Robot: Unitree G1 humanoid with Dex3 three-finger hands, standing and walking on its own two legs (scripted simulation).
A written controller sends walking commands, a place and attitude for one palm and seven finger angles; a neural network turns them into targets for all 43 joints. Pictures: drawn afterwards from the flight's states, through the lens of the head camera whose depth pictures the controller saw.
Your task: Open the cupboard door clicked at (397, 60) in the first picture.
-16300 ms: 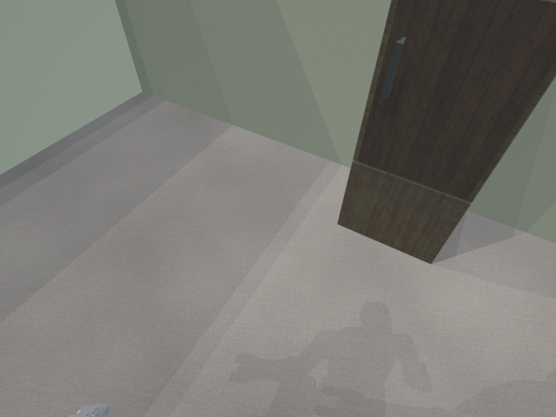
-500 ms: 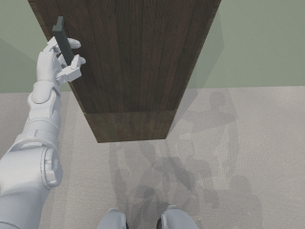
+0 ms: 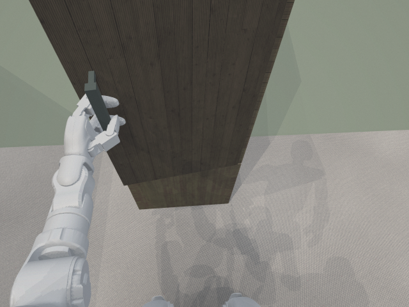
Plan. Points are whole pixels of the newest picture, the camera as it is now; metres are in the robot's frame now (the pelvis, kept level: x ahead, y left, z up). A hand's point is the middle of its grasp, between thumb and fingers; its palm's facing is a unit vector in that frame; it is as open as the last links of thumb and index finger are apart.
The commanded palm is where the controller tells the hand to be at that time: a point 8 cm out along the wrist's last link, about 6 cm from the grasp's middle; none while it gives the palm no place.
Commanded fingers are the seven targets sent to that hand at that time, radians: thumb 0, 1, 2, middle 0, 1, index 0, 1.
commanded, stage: pull the door open along its arc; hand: left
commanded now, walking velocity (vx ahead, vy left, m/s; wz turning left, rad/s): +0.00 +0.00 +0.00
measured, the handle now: (103, 110) +0.49 +0.19 +0.08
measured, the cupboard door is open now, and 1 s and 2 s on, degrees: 8 42 45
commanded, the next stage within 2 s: open thumb and fingers to let go in 0.72 s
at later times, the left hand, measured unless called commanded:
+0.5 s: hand (152, 183) +0.32 +0.08 +0.08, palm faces +0.44 -0.90 +0.02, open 5.9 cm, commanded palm +0.26 +0.12 +0.07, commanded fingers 0.00 0.90 0.90 -0.40 -1.35 -0.40 -1.35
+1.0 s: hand (179, 209) +0.28 +0.04 +0.08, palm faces +0.39 -0.92 -0.01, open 6.2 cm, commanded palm +0.23 +0.07 +0.07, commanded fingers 0.00 0.20 0.60 -0.35 -1.27 -0.35 -1.27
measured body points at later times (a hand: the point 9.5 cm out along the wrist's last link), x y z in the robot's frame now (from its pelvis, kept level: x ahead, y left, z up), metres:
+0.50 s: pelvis +0.00 -0.03 +0.01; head +0.02 -0.03 +0.46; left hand +0.30 +0.13 +0.08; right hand +0.18 -0.23 -0.09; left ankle +0.00 +0.09 -0.69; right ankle +0.00 -0.12 -0.69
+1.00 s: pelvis +0.00 -0.05 +0.01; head +0.01 -0.07 +0.46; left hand +0.25 +0.08 +0.08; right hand +0.20 -0.25 -0.08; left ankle +0.00 +0.09 -0.69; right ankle +0.00 -0.12 -0.69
